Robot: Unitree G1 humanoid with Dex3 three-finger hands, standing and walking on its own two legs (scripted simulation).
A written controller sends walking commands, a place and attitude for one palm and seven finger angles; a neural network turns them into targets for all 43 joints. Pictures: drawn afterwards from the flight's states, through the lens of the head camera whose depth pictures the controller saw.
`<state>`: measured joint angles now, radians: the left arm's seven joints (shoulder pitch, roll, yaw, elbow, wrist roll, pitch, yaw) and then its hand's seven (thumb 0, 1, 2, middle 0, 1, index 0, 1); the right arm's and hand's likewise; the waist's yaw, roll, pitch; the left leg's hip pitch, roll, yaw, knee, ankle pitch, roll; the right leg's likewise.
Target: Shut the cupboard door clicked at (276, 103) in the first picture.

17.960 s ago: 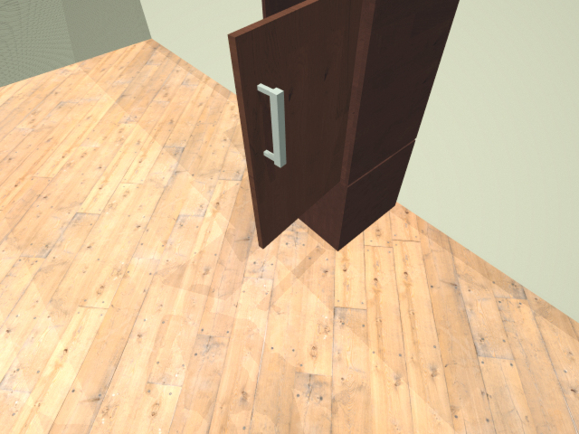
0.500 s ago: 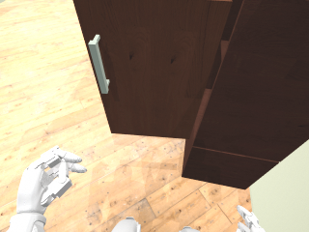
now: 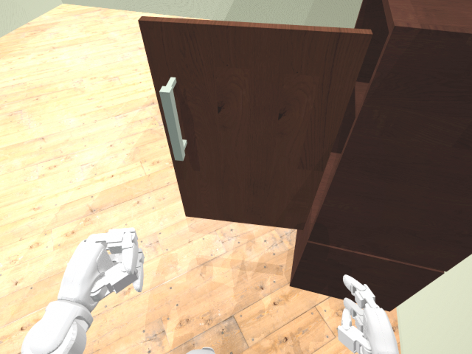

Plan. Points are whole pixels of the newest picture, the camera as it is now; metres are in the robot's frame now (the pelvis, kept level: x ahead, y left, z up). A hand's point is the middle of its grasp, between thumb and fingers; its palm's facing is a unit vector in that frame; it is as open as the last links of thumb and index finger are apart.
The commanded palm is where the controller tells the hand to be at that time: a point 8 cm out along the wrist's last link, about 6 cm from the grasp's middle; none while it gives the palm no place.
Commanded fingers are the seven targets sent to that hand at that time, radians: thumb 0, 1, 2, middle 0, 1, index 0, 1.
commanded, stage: raise the hand and make a fist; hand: left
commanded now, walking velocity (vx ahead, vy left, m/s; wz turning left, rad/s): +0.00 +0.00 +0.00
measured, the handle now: (176, 121) +0.52 +0.18 +0.10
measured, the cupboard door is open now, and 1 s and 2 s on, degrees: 97 97 97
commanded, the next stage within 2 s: bring the fist close to the handle in 0.50 s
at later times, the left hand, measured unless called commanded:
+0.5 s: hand (130, 260) +0.22 +0.17 +0.12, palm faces +0.03 -1.00 -0.07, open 3.1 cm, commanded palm +0.19 +0.21 +0.11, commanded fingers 0.00 0.90 0.90 -1.30 -1.50 -1.30 -1.50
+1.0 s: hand (164, 219) +0.29 +0.15 +0.10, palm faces -0.08 -1.00 -0.02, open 3.1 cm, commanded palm +0.28 +0.20 +0.11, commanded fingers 0.00 0.90 0.90 -1.30 -1.50 -1.30 -1.50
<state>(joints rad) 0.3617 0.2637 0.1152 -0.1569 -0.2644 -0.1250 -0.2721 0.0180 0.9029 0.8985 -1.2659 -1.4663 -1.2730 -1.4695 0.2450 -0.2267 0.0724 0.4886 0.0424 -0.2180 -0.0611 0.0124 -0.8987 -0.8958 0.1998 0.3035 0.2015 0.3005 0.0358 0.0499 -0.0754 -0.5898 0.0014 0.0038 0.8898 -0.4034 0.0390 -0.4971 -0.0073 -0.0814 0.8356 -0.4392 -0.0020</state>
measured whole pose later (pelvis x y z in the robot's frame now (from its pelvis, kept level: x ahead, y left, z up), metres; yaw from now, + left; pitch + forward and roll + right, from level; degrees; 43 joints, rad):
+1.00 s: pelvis +0.00 -0.02 +0.01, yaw -1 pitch +5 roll +0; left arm 0.05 0.26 0.17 0.15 -0.28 -0.12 -0.27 0.02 0.90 0.90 -1.30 -1.50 -1.30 -1.50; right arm 0.26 -0.26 0.04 0.60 0.06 -0.24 -0.07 0.01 -0.90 -0.90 0.20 0.30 0.20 0.30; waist 0.00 0.05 -0.07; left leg -0.50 0.01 0.03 0.76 -0.35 0.01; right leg -0.45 0.00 -0.05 0.76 -0.41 -0.03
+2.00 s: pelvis +0.00 -0.01 +0.01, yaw -3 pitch +9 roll -1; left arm -0.54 0.31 0.27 0.82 -0.19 -0.30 -0.18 0.02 0.90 0.90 -1.30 -1.50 -1.30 -1.50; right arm 0.35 -0.26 0.01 0.66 0.05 -0.06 -0.03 0.01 -0.90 -0.90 0.20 0.30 0.20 0.30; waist -0.07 0.03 -0.06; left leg -0.59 0.03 0.05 0.78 -0.34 0.02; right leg -0.54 0.02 -0.03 0.77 -0.38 -0.02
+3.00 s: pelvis -0.01 +0.00 -0.01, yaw -3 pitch +18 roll -3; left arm -1.07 0.52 0.30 1.28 -0.14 -0.27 -0.39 0.02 0.90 0.90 -1.30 -1.50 -1.30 -1.50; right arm 0.40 -0.29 0.03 0.69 0.03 -0.03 -0.03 0.01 -0.90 -0.90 0.20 0.30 0.20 0.30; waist -0.19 0.04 -0.07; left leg -0.85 0.04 0.03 0.92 -0.38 0.03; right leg -0.78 0.03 -0.05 0.87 -0.40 -0.01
